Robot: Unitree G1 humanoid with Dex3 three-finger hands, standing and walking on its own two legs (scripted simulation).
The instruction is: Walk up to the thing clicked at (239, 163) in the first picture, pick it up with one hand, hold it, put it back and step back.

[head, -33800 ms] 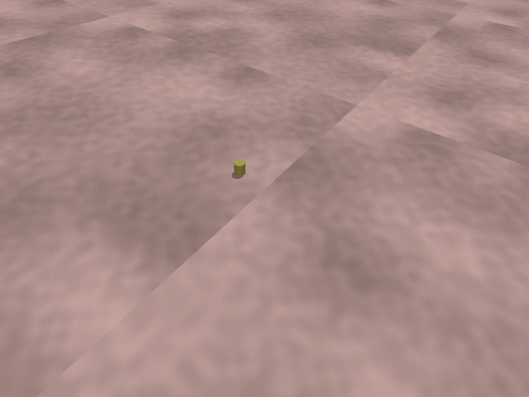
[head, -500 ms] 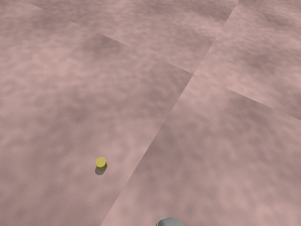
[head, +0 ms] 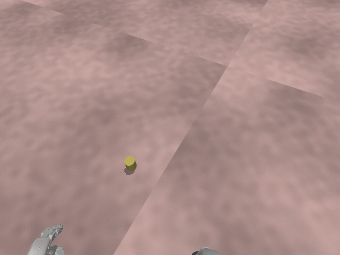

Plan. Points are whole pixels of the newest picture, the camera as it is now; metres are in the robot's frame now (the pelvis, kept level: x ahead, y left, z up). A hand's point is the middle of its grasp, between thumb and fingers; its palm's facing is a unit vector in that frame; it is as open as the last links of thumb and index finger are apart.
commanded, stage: step back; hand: left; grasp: from above
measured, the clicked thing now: (130, 163) +0.68 +0.25 -0.72
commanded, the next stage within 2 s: none
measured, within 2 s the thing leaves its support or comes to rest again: neither
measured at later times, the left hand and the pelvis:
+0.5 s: hand out of the picture -0.10 +0.26 -0.15, palm faces -0.08 -0.91 -0.41, open 7.4 cm; pelvis -0.18 -0.01 -0.01, yaw -4 degrees
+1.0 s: hand out of the picture -0.22 +0.27 -0.14, palm faces +0.02 -0.93 -0.36, open 7.4 cm; pelvis -0.33 +0.00 +0.00, yaw +1 degrees
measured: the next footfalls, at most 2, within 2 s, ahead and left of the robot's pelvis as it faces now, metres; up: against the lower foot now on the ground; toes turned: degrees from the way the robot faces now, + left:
left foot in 0.06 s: +0.00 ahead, +0.12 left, +0.00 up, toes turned -2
right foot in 0.46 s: -0.17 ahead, -0.13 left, +0.00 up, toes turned -2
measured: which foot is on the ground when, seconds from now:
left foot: up 0.00-0.04, down 0.06-0.52, up 0.54-0.82, down 0.84-1.00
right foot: down 0.00-0.08, up 0.10-0.44, down 0.46-0.88, up 0.90-1.00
